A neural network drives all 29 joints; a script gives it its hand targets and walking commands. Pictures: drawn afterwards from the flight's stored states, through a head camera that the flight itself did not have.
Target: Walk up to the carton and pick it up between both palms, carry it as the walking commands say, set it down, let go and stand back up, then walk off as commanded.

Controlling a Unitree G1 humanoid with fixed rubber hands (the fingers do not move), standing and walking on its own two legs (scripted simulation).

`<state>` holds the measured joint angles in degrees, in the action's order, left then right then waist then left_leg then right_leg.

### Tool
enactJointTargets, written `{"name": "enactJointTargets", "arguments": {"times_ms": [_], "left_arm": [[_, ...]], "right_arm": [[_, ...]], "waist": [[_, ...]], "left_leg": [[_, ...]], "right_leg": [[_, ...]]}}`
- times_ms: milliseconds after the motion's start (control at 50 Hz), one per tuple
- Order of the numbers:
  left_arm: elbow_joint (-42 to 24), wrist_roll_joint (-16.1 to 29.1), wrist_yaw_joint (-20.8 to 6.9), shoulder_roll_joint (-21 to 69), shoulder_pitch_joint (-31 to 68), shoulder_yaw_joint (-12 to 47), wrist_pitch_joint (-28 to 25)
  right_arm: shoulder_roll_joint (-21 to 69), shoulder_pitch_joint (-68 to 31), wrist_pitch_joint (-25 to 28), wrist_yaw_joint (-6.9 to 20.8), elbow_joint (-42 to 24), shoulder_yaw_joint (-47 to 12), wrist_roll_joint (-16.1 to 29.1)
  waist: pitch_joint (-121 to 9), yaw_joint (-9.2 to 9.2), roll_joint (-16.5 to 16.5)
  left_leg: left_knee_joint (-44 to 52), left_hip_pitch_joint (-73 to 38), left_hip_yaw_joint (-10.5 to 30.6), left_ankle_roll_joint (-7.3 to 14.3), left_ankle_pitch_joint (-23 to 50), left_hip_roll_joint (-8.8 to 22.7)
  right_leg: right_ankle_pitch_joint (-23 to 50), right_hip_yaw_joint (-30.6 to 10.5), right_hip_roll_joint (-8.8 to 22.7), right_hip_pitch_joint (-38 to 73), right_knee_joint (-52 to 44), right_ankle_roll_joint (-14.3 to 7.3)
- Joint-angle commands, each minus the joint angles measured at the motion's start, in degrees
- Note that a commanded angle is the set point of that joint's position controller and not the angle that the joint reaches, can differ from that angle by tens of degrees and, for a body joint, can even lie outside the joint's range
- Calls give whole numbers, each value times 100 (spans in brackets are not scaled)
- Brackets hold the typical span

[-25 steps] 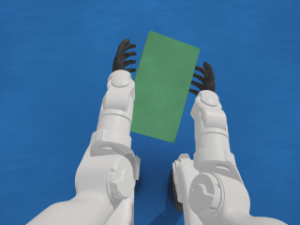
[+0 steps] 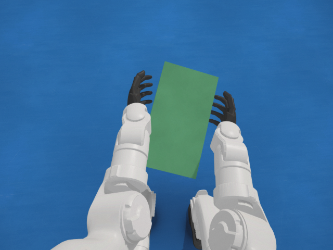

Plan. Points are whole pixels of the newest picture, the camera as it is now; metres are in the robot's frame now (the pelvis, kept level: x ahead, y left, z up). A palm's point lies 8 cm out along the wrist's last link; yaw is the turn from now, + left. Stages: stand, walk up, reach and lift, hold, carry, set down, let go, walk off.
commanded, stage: reach and lift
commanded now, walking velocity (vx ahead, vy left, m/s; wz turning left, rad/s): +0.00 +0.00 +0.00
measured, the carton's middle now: (174, 122) +0.43 +0.00 -0.12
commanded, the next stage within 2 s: none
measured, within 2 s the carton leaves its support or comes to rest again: neither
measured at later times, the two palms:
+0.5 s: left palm (133, 104) +0.41 +0.10 +0.04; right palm (242, 117) +0.39 -0.12 +0.04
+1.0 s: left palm (132, 94) +0.40 +0.09 +0.11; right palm (268, 101) +0.39 -0.14 +0.11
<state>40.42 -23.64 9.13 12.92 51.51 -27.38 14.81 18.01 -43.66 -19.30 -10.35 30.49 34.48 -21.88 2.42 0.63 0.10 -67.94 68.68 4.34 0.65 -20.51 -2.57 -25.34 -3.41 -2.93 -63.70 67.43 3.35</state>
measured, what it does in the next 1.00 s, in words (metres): rises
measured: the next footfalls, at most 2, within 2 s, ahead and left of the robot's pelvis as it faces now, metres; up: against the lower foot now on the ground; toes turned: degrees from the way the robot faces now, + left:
none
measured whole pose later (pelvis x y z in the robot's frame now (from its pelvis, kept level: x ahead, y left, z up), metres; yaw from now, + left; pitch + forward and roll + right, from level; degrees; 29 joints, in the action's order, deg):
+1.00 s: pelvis +0.03 -0.01 +0.10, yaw +0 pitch +4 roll +0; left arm 32.0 -22.6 5.7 15.3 33.9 -22.7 22.4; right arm 15.3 -33.8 -24.0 -7.1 31.3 25.7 -22.3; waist 5.6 1.8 2.5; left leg -30.9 25.3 3.1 0.6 -9.1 -2.1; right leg -13.7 -5.8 -0.8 -22.3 32.3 2.2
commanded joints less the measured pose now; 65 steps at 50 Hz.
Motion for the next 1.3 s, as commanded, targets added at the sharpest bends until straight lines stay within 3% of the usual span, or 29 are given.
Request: {"name": "enactJointTargets", "arguments": {"times_ms": [0,660,940,1280], "left_arm": [[1681,645,-1559,6081,1727,2533,282],[635,623,-1737,6083,943,3064,350],[46,919,-1842,6018,608,3272,786],[-540,1406,-1841,5974,522,3428,1654]], "right_arm": [[5179,-4355,380,1582,486,-3439,789],[5735,-2603,248,1695,641,-3522,686],[5877,-1834,-254,1677,528,-3626,821],[5997,-1472,-1219,1637,242,-3794,1211]], "waist": [[-4303,99,-258],[-3203,146,-70],[-2628,126,35],[-2036,50,119]], "left_leg": [[1014,-3681,38,123,1091,-546],[3205,-5746,131,167,1539,-344],[3988,-6519,67,144,1782,-290],[4478,-7102,14,67,1765,-240]], "right_leg": [[731,297,-754,1081,-993,-111],[1515,-1,-468,3344,-3216,-193],[1887,-77,-318,4374,-3973,-179],[1979,-149,-150,5283,-4442,-218]]}}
